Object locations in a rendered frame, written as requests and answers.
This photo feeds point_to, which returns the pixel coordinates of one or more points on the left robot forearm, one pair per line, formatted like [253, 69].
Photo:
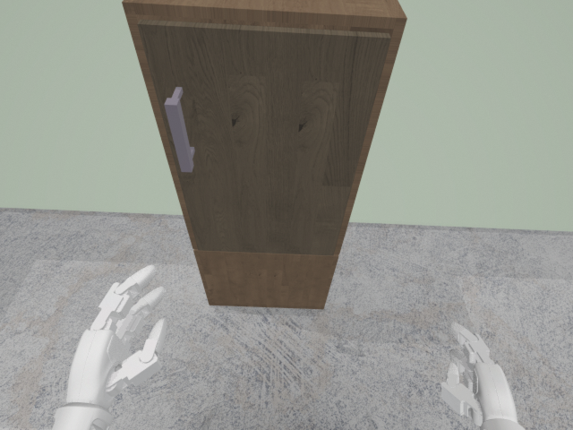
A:
[82, 416]

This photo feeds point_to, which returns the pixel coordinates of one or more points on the robot left hand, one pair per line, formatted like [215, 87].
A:
[106, 343]

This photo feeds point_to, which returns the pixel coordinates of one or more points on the cupboard door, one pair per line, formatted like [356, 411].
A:
[277, 117]

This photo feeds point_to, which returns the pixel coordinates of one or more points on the handle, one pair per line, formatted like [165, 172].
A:
[178, 130]

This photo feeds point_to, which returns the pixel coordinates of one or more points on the robot right hand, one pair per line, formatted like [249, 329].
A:
[485, 394]

